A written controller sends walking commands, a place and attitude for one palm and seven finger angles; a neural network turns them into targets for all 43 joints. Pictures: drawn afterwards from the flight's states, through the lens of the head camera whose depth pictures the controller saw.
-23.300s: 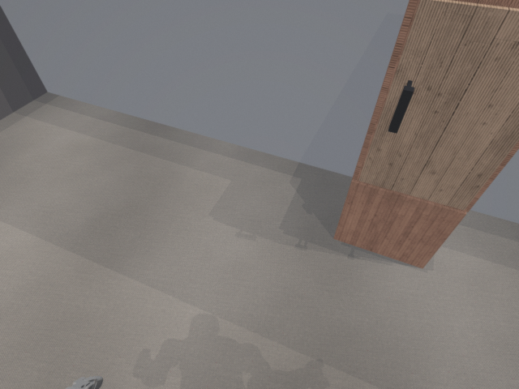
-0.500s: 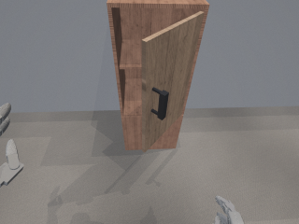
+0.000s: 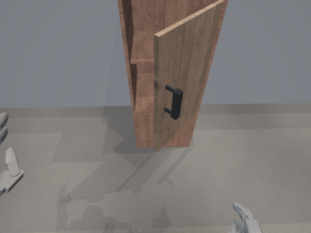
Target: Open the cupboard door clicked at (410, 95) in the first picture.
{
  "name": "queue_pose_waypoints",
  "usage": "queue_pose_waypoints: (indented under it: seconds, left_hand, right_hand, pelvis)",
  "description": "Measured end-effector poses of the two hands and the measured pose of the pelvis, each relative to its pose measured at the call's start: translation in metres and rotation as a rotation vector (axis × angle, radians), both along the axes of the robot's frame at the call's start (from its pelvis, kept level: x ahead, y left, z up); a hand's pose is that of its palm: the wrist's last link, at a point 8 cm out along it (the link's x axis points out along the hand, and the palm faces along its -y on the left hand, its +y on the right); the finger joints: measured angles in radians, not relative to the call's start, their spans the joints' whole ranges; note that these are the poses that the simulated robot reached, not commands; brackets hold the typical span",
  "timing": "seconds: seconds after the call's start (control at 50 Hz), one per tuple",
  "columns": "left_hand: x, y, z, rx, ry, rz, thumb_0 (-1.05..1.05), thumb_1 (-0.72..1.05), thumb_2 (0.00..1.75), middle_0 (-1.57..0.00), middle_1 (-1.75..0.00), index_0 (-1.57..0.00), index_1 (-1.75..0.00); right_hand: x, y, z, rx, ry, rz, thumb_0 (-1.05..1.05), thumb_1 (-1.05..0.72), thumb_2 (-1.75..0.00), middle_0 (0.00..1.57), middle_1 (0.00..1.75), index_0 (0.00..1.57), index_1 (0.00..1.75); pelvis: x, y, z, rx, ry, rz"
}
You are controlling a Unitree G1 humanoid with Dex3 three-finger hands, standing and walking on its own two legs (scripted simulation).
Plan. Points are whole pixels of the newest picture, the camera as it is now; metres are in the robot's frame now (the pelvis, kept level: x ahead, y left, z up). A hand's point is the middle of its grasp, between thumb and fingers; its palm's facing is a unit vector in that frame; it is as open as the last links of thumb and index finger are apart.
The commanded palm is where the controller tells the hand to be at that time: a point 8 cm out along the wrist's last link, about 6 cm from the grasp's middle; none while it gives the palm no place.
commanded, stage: stop stepping back and stand still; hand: left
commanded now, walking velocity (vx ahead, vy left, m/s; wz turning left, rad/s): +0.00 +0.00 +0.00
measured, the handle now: (171, 102) +0.55 -0.02 -0.01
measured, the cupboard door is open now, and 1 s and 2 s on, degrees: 47 47 47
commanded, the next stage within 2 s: let the arm hang, fingers relaxed in 0.30 s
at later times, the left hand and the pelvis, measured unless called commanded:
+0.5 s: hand (54, 186) +0.21 +0.26 +0.03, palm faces +0.23 -0.85 -0.48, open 7.4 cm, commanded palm none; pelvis +0.00 -0.01 -0.01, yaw +1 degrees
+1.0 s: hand out of the picture -0.09 +0.16 -0.17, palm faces +0.09 -0.98 -0.20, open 7.3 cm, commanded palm none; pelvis +0.00 -0.01 +0.00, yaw +2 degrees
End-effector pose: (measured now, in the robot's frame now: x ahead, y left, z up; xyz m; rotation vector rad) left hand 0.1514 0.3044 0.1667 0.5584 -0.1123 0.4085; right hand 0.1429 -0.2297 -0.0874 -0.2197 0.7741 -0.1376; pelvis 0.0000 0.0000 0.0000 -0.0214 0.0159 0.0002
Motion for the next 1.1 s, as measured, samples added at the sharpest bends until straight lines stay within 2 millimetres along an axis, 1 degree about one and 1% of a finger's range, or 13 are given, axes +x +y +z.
queue_pose_waypoints:
  seconds: [0.1,0.2,0.4,0.44,0.5,0.54,0.6,0.64,0.7,0.8,0.9,1.0,1.1]
  left_hand:
    - [0.006,-0.007,-0.005,-0.044,-0.025,0.011,0.01,0.89,0.89,-0.21,-0.30,-0.21,-0.30]
    - [0.014,-0.016,0.000,-0.038,-0.050,-0.029,0.01,0.89,0.89,-0.21,-0.30,-0.21,-0.30]
    - [0.016,-0.016,0.001,-0.022,-0.026,-0.032,0.01,0.89,0.89,-0.21,-0.30,-0.21,-0.30]
    - [0.023,-0.012,-0.024,-0.038,0.050,-0.043,0.01,0.89,0.90,-0.21,-0.30,-0.20,-0.30]
    - [0.029,-0.005,-0.107,-0.159,0.374,0.007,0.00,0.89,0.90,-0.20,-0.30,-0.20,-0.30]
    - [0.016,-0.010,-0.170,-0.261,0.614,0.050,0.00,0.90,0.90,-0.20,-0.29,-0.20,-0.30]
    - [-0.024,-0.036,-0.249,-0.412,0.932,0.092,0.00,0.90,0.90,-0.20,-0.29,-0.19,-0.30]
    - [-0.059,-0.061,-0.286,-0.504,1.109,0.103,0.00,0.91,0.90,-0.20,-0.29,-0.19,-0.30]
    - [-0.113,-0.095,-0.318,-0.623,1.304,0.141,0.01,0.93,0.89,-0.20,-0.29,-0.20,-0.30]
    - [-0.188,-0.102,-0.326,-0.705,1.489,0.259,0.00,0.98,0.89,-0.21,-0.29,-0.20,-0.30]
    - [-0.236,-0.101,-0.315,-0.718,1.592,0.347,0.00,0.95,0.89,-0.21,-0.29,-0.20,-0.30]
    - [-0.249,-0.098,-0.307,-0.702,1.614,0.381,0.00,0.92,0.89,-0.20,-0.29,-0.20,-0.30]
    - [-0.235,-0.097,-0.307,-0.687,1.568,0.364,0.00,0.91,0.90,-0.20,-0.29,-0.19,-0.30]
  right_hand:
    - [0.005,-0.008,0.001,-0.012,-0.003,0.003,0.01,-0.91,-0.90,0.20,0.30,0.21,0.30]
    - [0.015,-0.015,0.009,-0.016,-0.040,-0.008,0.01,-0.91,-0.90,0.20,0.30,0.21,0.30]
    - [0.023,-0.019,0.013,-0.012,-0.055,-0.018,0.01,-0.91,-0.90,0.20,0.30,0.21,0.30]
    - [0.024,-0.020,0.003,0.008,-0.043,0.025,0.01,-0.91,-0.90,0.20,0.30,0.20,0.30]
    - [0.016,-0.025,-0.021,0.009,0.061,0.068,0.01,-0.91,-0.90,0.20,0.30,0.21,0.30]
    - [0.004,-0.029,-0.032,0.005,0.127,0.056,0.01,-0.91,-0.90,0.20,0.30,0.21,0.30]
    - [-0.023,-0.033,-0.041,-0.006,0.228,0.015,0.01,-0.91,-0.90,0.20,0.30,0.21,0.30]
    - [-0.046,-0.034,-0.043,-0.016,0.308,-0.011,0.01,-0.91,-0.90,0.20,0.30,0.21,0.30]
    - [-0.084,-0.032,-0.045,-0.029,0.443,-0.043,0.01,-0.91,-0.90,0.20,0.30,0.20,0.30]
    - [-0.140,-0.023,-0.048,-0.024,0.645,-0.072,0.01,-0.91,-0.90,0.20,0.30,0.20,0.30]
    - [-0.170,-0.006,-0.055,0.019,0.738,-0.090,0.01,-0.91,-0.90,0.20,0.30,0.20,0.30]
    - [-0.175,0.011,-0.063,0.072,0.737,-0.094,0.01,-0.91,-0.90,0.20,0.30,0.20,0.30]
    - [-0.166,0.023,-0.068,0.111,0.696,-0.087,0.01,-0.91,-0.90,0.20,0.30,0.20,0.30]
  pelvis:
    - [0.002,-0.005,0.000,0.000,-0.009,0.003]
    - [0.005,-0.009,0.000,-0.001,-0.010,0.001]
    - [0.009,-0.012,0.000,-0.001,-0.004,-0.002]
    - [0.006,-0.010,-0.002,-0.002,0.007,0.010]
    - [0.001,-0.006,-0.008,0.000,0.008,0.024]
    - [-0.002,-0.005,-0.011,0.005,0.001,0.026]
    - [-0.003,-0.007,-0.012,0.014,-0.014,0.025]
    - [-0.002,-0.009,-0.011,0.017,-0.024,0.024]
    - [-0.002,-0.011,-0.008,0.014,-0.033,0.025]
    - [-0.001,-0.014,-0.004,0.005,-0.037,0.036]
    - [-0.001,-0.011,-0.003,0.004,-0.041,0.039]
    - [-0.001,-0.008,-0.002,0.008,-0.044,0.033]
    - [-0.001,-0.006,-0.002,0.015,-0.046,0.029]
